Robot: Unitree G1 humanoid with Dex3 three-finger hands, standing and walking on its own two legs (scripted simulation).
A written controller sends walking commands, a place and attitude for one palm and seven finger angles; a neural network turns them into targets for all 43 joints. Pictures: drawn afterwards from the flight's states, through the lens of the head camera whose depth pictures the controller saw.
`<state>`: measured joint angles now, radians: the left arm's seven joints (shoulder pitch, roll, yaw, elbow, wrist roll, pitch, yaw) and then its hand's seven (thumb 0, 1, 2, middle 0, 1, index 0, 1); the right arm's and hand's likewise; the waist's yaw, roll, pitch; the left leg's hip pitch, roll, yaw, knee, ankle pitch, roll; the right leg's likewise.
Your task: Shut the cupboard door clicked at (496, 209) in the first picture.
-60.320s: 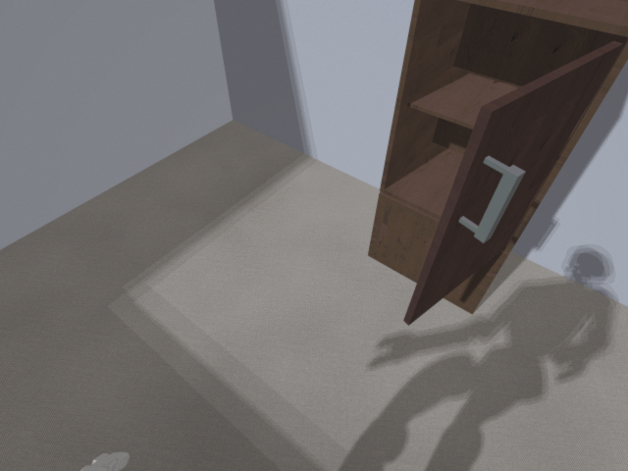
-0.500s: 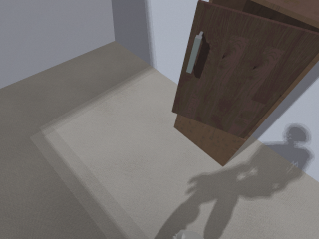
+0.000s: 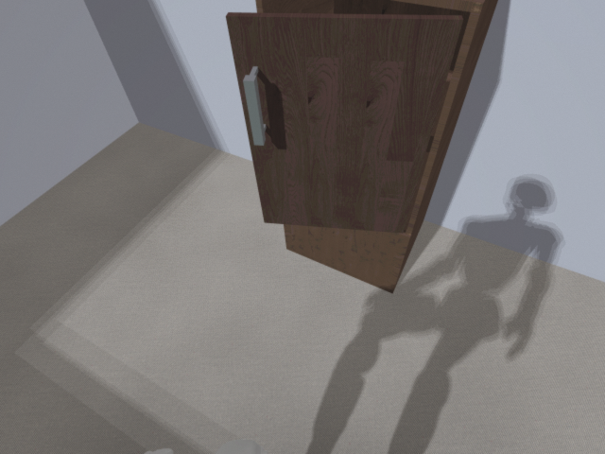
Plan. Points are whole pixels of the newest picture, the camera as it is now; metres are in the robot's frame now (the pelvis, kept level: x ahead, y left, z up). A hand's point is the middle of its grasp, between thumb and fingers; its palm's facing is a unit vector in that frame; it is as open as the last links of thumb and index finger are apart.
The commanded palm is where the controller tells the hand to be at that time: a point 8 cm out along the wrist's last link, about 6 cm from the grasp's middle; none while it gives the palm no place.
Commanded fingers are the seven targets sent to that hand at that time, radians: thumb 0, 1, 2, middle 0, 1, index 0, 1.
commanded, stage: take the last steps up to it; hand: left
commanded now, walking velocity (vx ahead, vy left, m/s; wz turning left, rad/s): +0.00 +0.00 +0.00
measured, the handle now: (257, 107) +0.76 +0.12 +0.04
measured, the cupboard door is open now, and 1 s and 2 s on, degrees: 21 21 21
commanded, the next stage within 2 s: come to a stop and stand still in 0.84 s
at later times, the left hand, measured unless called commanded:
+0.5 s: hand (187, 447) +0.16 +0.19 -0.17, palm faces -0.11 -0.98 -0.17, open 7.4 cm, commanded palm none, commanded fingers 0.00 0.90 0.90 -0.20 -0.30 -0.20 -0.30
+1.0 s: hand (241, 387) +0.25 +0.12 -0.18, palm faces -0.02 -0.99 -0.15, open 7.3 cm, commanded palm none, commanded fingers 0.00 0.90 0.90 -0.20 -0.30 -0.20 -0.30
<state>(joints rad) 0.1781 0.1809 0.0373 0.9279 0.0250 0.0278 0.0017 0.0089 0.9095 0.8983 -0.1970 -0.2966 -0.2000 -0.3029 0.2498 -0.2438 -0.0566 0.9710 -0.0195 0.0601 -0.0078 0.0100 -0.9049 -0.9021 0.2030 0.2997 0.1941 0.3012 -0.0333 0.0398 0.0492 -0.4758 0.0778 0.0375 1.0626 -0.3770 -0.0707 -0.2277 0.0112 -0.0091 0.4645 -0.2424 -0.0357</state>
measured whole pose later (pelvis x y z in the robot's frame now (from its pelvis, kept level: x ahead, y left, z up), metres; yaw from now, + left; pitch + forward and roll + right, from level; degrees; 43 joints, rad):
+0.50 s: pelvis +0.09 +0.01 +0.00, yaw -6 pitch +0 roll +0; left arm 0.21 0.20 0.06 1.01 0.03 0.02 -0.03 0.01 0.91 0.90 -0.19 -0.30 -0.19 -0.30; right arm 0.46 -0.14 -0.01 1.07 -0.03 -0.04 -0.02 0.01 -0.90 -0.90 0.21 0.30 0.20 0.30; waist -0.03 -0.02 0.04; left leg -0.01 0.04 0.12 0.31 -0.30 0.00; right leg -0.50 -0.05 -0.04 0.84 -0.26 -0.01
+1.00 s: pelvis +0.25 -0.04 +0.00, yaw -5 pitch +0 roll -1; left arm 0.30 0.14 0.04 1.10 0.02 -0.05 0.01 0.00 0.92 0.90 -0.20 -0.30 -0.20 -0.30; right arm 0.20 -0.17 -0.03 1.03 -0.02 -0.03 0.00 0.01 -0.92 -0.90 0.20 0.30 0.19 0.30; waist 0.02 0.01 0.03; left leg -0.37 0.07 0.07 0.57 -0.18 -0.02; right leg -0.10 0.03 -0.13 0.39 -0.29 -0.05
